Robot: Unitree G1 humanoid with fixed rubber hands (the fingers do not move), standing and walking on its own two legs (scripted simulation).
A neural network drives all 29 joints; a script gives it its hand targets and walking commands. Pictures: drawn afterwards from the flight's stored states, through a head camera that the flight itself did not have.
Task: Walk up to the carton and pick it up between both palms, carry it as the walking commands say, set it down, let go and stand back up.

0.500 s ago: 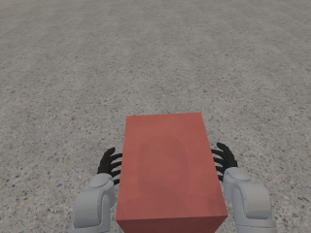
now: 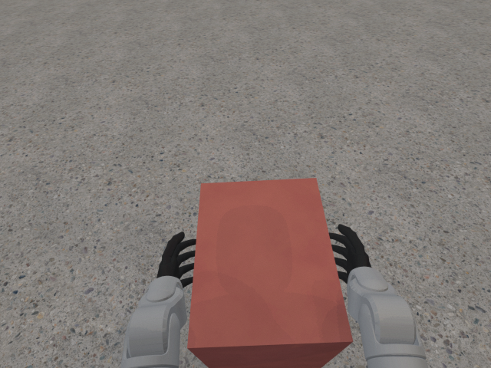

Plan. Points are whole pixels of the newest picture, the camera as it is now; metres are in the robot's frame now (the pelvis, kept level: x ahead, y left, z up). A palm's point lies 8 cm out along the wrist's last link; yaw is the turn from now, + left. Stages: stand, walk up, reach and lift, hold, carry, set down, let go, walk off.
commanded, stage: carry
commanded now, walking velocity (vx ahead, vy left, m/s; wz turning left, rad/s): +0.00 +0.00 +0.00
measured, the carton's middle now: (262, 278) +0.31 -0.01 -0.03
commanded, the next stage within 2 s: hold in 0.30 s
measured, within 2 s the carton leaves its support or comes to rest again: neither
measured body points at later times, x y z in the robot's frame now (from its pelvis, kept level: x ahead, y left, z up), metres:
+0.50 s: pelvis +0.00 +0.00 +0.01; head +0.00 +0.00 +0.46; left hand +0.28 +0.14 +0.03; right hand +0.28 -0.16 +0.03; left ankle +0.02 +0.13 -0.73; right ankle +0.04 -0.13 -0.73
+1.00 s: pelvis +0.00 -0.01 +0.01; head -0.05 -0.02 +0.46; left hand +0.30 +0.14 +0.06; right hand +0.31 -0.16 +0.06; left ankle +0.02 +0.12 -0.73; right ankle +0.04 -0.13 -0.73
